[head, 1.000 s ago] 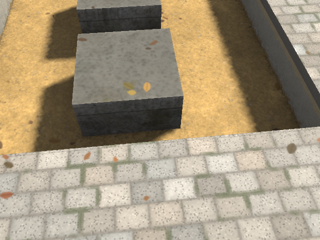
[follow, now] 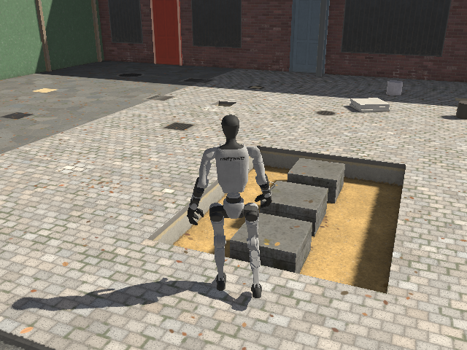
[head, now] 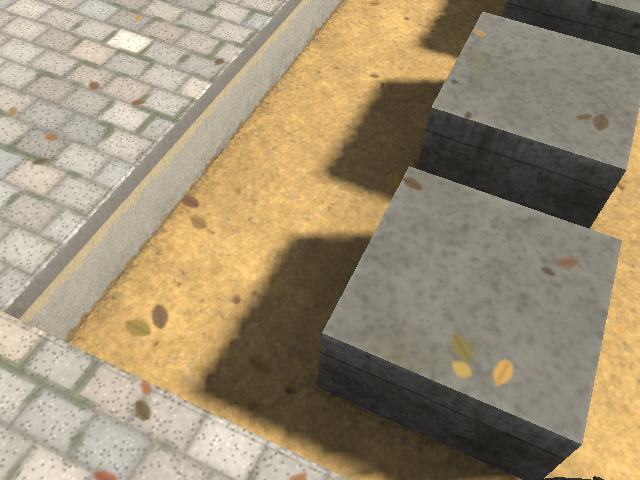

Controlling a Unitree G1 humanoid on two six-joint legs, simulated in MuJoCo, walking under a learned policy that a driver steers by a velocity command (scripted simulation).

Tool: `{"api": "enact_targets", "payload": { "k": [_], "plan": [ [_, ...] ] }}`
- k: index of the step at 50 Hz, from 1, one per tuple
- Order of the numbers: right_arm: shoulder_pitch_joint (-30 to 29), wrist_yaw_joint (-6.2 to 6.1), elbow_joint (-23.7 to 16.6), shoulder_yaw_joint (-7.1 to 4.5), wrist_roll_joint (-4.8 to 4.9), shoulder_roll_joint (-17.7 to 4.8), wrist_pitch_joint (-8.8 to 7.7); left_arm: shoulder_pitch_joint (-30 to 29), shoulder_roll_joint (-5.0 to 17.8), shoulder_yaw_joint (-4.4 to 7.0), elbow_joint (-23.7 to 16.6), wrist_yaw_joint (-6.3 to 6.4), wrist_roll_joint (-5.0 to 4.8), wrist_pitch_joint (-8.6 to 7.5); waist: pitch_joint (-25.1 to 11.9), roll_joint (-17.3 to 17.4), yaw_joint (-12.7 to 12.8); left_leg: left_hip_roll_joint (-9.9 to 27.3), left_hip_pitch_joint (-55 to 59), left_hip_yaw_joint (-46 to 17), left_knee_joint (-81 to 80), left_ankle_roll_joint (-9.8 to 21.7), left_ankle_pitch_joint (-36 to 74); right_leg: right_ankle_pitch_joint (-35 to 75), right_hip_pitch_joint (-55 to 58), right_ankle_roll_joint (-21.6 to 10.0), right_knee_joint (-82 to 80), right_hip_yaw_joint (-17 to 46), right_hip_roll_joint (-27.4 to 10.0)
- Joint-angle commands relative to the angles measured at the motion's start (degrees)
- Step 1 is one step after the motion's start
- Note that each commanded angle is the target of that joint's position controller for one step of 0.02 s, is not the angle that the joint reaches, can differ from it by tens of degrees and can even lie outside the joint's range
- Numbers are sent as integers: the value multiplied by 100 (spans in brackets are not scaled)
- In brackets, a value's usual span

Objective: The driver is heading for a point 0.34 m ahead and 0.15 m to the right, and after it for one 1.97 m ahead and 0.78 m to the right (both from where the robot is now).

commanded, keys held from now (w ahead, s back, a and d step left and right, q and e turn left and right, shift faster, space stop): e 0.14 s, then w+e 0.86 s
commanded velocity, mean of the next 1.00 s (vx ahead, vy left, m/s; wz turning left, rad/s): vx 0.35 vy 0.00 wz -0.46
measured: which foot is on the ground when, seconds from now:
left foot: down 0.00-0.40, up 0.42-0.74, down 0.76-1.00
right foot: up 0.00-0.40, down 0.42-0.78, up 0.80-1.00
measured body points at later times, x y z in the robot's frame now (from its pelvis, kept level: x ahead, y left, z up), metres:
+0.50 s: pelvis +0.08 -0.06 +0.01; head +0.08 -0.10 +0.46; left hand +0.17 +0.21 -0.10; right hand +0.17 -0.36 -0.11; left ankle +0.11 +0.07 -0.67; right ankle +0.03 -0.15 -0.72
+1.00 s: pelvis +0.31 -0.14 +0.01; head +0.32 -0.14 +0.46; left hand +0.54 +0.04 -0.11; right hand +0.21 -0.37 -0.12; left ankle +0.27 -0.06 -0.73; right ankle +0.30 -0.23 -0.65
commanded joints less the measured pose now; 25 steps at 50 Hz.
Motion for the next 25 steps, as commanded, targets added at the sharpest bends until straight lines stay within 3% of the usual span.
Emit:
{"api": "enact_targets", "payload": {
  "k": [1,3,5,7,10,12,16,19,20,21,22,23,24,25],
  "plan": [
    [302,40,-9,-165,-81,-561,-107,484,476,141,-160,162,21,222,-1001,673,-56,1498,1108,-1189,-1389,1098,1989,546,-382,79,32,386,-286],
    [39,36,101,-157,-190,-471,-207,819,348,160,-51,239,38,361,-964,802,141,1420,646,-828,-1639,1117,1652,946,109,145,-310,381,-202],
    [-95,-53,182,-202,-162,-549,-221,563,347,170,-197,299,63,421,-841,823,117,1464,683,-710,-1713,1089,1156,1127,11,105,-814,373,-222],
    [-20,-177,266,-273,-107,-698,-160,219,369,170,-382,309,66,453,-816,744,-36,1604,921,-739,-1775,1125,551,1262,-184,44,-1121,331,-270],
    [267,-288,400,-418,35,-998,-65,-103,454,193,-593,233,9,451,-757,874,-264,1930,1413,-1190,-2198,1154,-1549,1202,-831,-127,-1246,206,-334],
    [351,-326,482,-462,108,-1047,-71,-212,459,209,-637,167,15,388,-641,794,-300,2063,1612,-1310,-2359,1078,-2179,1119,-1048,-241,-1403,165,-379],
    [85,-311,533,-532,207,-1129,-27,-20,314,199,-489,74,35,291,-555,782,-161,1879,1416,-689,-2340,782,-2191,938,-298,-506,-2226,-258,-254],
    [-231,-249,556,-525,322,-1016,83,751,258,250,-104,-18,29,282,-560,563,245,1534,839,21,-1640,420,-2474,1563,969,-797,-3487,-788,116],
    [-364,-233,533,-465,309,-756,88,1261,335,297,147,-10,56,277,-450,165,385,1225,429,368,-790,192,-2501,1360,1428,-950,-3840,-645,201],
    [-596,-174,433,-349,197,-323,44,1805,722,396,245,73,100,243,-288,-1172,493,651,-808,950,1392,-218,-2304,599,2068,-1396,-4549,1157,-829],
    [-931,-157,79,-342,215,-339,-124,1714,1389,466,-44,38,105,98,-20,-1706,437,-133,-2584,320,2430,-330,-2623,-447,2362,-2200,-5500,3901,-1769],
    [-629,148,215,-529,484,-964,-423,1567,703,284,91,-273,-61,-81,-409,-874,276,-99,-2963,828,2872,-295,-3180,-1755,2748,-1380,-5829,3651,-1778],
    [-628,186,518,-531,539,-707,-583,1594,603,210,270,-480,-72,-222,13,-1172,135,101,-2797,694,2734,-202,-2760,-1156,2354,-1185,-5717,3303,-1522],
    [-558,174,686,-542,549,-630,-643,1267,366,199,320,-554,-78,-384,214,-975,10,199,-2327,664,2497,-200,-2156,-258,1892,-1070,-5758,2730,-1274]
  ]
}}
